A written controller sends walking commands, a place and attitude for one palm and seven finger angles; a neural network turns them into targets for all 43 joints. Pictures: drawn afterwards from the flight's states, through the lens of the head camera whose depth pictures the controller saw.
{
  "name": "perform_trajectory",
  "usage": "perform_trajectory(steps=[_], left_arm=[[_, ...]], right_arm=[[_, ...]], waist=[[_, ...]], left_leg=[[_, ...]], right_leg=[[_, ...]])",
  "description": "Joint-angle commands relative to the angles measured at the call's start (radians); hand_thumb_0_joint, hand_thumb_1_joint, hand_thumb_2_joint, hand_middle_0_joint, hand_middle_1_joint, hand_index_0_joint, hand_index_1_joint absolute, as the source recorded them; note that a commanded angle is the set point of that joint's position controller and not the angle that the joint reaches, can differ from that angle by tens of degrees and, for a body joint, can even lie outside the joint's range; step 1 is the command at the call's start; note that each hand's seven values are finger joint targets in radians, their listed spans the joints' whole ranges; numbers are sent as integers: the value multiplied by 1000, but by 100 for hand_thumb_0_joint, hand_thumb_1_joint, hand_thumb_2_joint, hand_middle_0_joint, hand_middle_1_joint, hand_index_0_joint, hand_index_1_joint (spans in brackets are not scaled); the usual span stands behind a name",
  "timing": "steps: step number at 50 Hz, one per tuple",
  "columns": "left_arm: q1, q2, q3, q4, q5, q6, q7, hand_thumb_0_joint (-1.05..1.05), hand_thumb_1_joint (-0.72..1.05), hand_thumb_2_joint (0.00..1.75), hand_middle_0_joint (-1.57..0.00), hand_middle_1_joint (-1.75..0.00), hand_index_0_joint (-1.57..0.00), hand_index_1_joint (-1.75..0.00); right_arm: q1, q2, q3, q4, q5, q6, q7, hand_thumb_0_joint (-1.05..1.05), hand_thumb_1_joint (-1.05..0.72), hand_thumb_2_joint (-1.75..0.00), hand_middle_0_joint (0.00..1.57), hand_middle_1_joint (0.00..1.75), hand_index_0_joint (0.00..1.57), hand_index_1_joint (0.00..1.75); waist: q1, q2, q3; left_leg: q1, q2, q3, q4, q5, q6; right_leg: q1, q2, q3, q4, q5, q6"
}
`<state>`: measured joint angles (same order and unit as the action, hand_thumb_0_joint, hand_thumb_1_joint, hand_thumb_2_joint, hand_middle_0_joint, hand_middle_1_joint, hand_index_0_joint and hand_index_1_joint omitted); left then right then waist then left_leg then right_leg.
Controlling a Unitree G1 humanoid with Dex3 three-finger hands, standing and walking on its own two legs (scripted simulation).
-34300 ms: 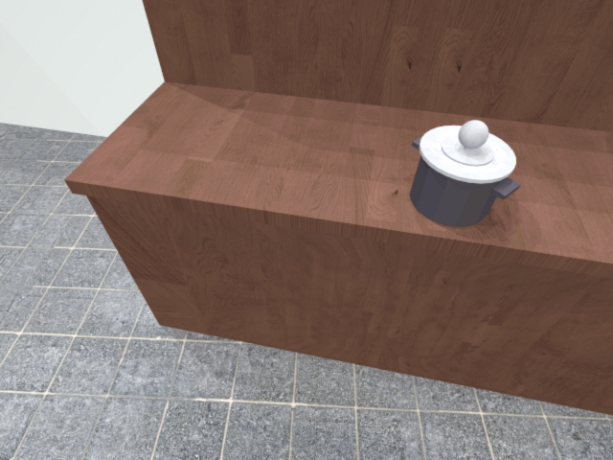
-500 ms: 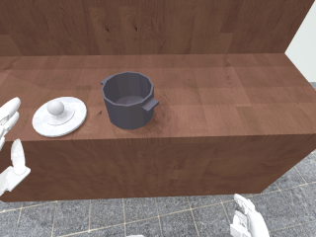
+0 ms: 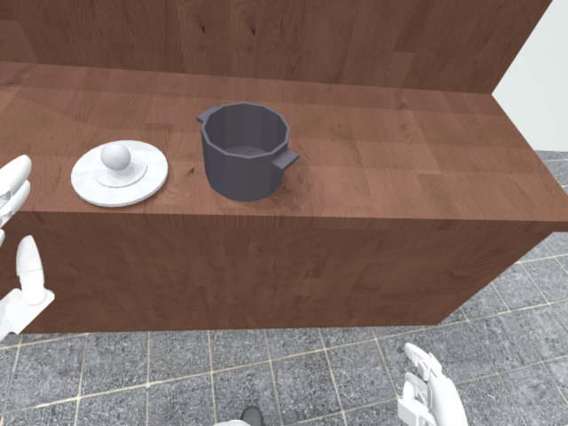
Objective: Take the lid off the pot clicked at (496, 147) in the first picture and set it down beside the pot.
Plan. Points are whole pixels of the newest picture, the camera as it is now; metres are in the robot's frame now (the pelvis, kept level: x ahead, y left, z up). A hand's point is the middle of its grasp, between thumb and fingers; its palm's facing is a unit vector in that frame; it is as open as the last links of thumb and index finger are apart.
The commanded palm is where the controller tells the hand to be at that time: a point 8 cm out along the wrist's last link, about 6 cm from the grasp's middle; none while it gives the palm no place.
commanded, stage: step back with the hand held close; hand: left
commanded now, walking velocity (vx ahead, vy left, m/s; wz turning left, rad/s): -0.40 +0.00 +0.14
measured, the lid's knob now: (116, 156) +0.55 +0.36 -0.01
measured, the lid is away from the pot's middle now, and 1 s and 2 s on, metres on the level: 0.25 0.25 0.25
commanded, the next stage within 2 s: stop stepping back and stand still in 0.30 s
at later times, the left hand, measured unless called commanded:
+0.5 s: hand out of the picture +0.10 +0.27 +0.14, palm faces +0.19 -0.90 -0.38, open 7.4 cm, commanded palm +0.01 +0.32 +0.18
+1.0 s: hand out of the picture -0.03 +0.33 +0.15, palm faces +0.38 -0.87 -0.30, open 7.4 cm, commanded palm -0.10 +0.38 +0.18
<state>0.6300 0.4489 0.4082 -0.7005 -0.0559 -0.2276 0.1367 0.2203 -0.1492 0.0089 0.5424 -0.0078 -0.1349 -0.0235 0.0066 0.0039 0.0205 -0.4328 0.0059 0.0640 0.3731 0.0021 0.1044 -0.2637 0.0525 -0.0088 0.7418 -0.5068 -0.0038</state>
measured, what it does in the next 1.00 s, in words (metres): walks backwards: right foot, then left foot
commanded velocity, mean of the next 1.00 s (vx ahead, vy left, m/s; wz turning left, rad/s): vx -0.01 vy -0.06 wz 0.06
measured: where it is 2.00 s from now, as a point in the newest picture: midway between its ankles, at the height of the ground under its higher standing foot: outside the picture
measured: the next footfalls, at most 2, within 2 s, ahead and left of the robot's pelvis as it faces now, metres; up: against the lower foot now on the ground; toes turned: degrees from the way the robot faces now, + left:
right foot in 0.12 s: -0.08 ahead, -0.13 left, +0.00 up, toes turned -2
left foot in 0.30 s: +0.00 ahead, +0.07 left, +0.00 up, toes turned -1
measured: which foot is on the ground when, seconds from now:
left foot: down 0.00-0.14, up 0.16-0.28, down 0.30-0.70, up 0.72-0.92, down 0.94-1.00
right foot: up 0.00-0.10, down 0.12-0.30, up 0.32-0.72, down 0.74-0.94, up 0.96-1.00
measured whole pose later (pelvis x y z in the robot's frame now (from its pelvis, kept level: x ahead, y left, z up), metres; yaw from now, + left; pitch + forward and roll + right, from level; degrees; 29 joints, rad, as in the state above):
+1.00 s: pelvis -0.23 +0.10 -0.03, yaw +0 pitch -2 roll +0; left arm 0.54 0.38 0.37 -0.68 -0.05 -0.18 0.14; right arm 0.20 -0.14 0.00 0.57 0.02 -0.13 -0.03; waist 0.00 -0.13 0.02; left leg -0.29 0.04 0.01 0.76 -0.48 -0.03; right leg -0.36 -0.03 0.00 0.98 -0.56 -0.03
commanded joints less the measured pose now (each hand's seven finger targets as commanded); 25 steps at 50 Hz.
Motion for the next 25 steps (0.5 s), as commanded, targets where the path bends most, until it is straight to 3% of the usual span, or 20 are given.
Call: perform_trajectory(steps=[1,4,5,7,8,9,10,11,13,14,15,16,17,18,19,20,21,22,23,25], left_arm=[[21,114,81,-174,-6,-53,2,0,90,90,-20,-30,-20,-30],[-4,147,91,-182,-11,-74,-10,0,90,90,-20,-30,-20,-30],[0,175,104,-200,-10,-83,-12,0,90,90,-20,-30,-20,-30],[-55,200,108,-206,-26,-109,-11,0,90,90,-20,-30,-20,-30],[-93,183,82,-210,-30,-109,-16,0,90,90,-20,-30,-20,-30],[-85,158,72,-183,-24,-102,-24,0,90,90,-20,-30,-20,-30],[-76,152,83,-150,-19,-81,-31,0,90,90,-20,-30,-20,-30],[-91,116,48,-111,-11,-67,-35,0,90,90,-20,-30,-20,-30],[-139,125,53,-74,1,-70,-24,0,90,90,-20,-30,-20,-30],[-150,127,56,-83,-11,-83,-17,0,90,90,-20,-30,-20,-30],[-165,132,57,-120,-11,-95,-18,0,90,90,-20,-30,-20,-30],[-153,152,91,-103,-6,-106,-10,0,90,90,-20,-30,-20,-30],[-182,140,80,-113,-3,-112,-16,0,90,90,-20,-30,-20,-30],[-84,138,103,-109,-17,-104,-27,0,90,90,-20,-30,-20,-30],[-44,149,108,-190,-33,-94,-32,0,90,90,-20,-30,-20,-30],[-228,-206,-321,732,81,114,-112,0,90,90,-20,-30,-20,-30],[-182,182,102,-470,-14,-18,-55,0,90,90,-20,-30,-20,-30],[48,226,213,-375,-26,-61,-26,0,90,90,-20,-30,-20,-30],[127,203,173,-401,-27,-67,-31,0,90,90,-20,-30,-20,-30],[188,238,205,-549,-16,-16,4,0,90,90,-20,-30,-20,-30]], right_arm=[[-30,-169,-69,-110,-15,-40,-19,0,-90,-90,20,30,20,30],[-34,-166,-68,-97,-18,-19,-24,0,-90,-90,20,30,20,30],[-22,-157,-62,-89,-16,-11,-24,0,-90,-90,20,30,20,30],[-60,-145,-52,-87,1,-4,-34,0,-90,-90,20,30,20,30],[-77,-149,-58,-89,11,-9,-37,0,-90,-90,20,30,20,30],[-102,-165,-74,-89,22,-4,-37,0,-90,-90,20,30,20,30],[-127,-144,-61,-103,26,4,-34,0,-90,-90,20,30,20,30],[-145,-125,-41,-111,26,18,-36,0,-90,-90,20,30,20,30],[-149,-136,-13,-112,28,24,-55,0,-90,-90,20,30,20,30],[-143,-164,-14,-111,33,12,-62,0,-90,-90,20,30,20,30],[-145,-190,-32,-104,23,-5,-52,0,-90,-90,20,30,20,30],[-64,-169,-43,-74,3,-27,-34,0,-90,-90,20,30,20,30],[-23,-169,-53,-51,8,-39,-11,0,-90,-90,20,30,20,30],[-47,-183,-61,-74,-5,-46,-10,0,-90,-90,20,30,20,30],[-47,-185,-69,-97,-1,-44,-8,0,-90,-90,20,30,20,30],[4,-262,-109,171,-20,-52,28,0,-90,-90,20,30,20,30],[-58,-158,-96,-171,45,-41,48,0,-90,-90,20,30,20,30],[-40,-200,-103,-154,32,-41,23,0,-90,-90,20,30,20,30],[-52,-187,-102,-171,35,-51,21,0,-90,-90,20,30,20,30],[-89,-175,-86,-205,32,-30,37,0,-90,-90,20,30,20,30]], waist=[[1,187,-212],[3,144,-237],[-3,72,-256],[-14,-99,-181],[-19,-173,-141],[-21,-226,-84],[-25,-250,-68],[-42,-190,17],[-61,12,90],[-62,131,72],[-46,293,64],[-36,299,-36],[-43,136,-63],[-15,129,-141],[-17,141,-202],[-131,181,-134],[-1,70,-339],[-20,158,-314],[-7,91,-302],[-9,247,-238]], left_leg=[[255,189,-250,-236,-396,-101],[294,139,-167,-87,-302,-145],[345,88,-118,38,-282,-144],[366,-2,-71,416,-349,-130],[335,-31,-88,597,-400,-134],[239,-36,-111,727,-436,-124],[155,-35,-98,760,-464,-118],[38,-3,-112,653,-466,-105],[30,-8,-90,248,-341,-99],[94,32,-132,0,20,-86],[216,205,-324,-52,442,-19],[297,302,-441,7,731,29],[328,304,-409,13,698,41],[317,306,-446,-7,593,-1],[276,297,-446,-27,484,-31],[281,264,-384,171,933,-23],[342,252,-284,-24,404,-99],[292,238,-279,-43,135,-80],[236,215,-348,-112,-205,-87],[156,186,-349,-259,-595,-140]], right_leg=[[42,35,-37,-236,16,-20],[97,-7,-24,-459,198,-49],[46,-64,8,-509,239,-71],[-185,-289,138,-575,336,-134],[-268,-367,152,-571,322,-169],[-261,-373,116,-511,432,-186],[-230,-357,104,-457,597,-185],[-134,-350,81,-386,782,-167],[-47,-264,20,-205,940,-79],[-24,-174,-23,-51,865,-30],[-166,-58,-24,154,367,-4],[-262,-15,97,255,-81,-16],[-271,-4,129,283,-139,-17],[-258,-15,109,298,-149,1],[-204,-18,116,311,-113,14],[-341,-71,161,418,23,53],[-129,4,114,383,18,42],[-169,-7,69,378,65,24],[-181,4,50,360,78,23],[-173,2,32,358,153,35]])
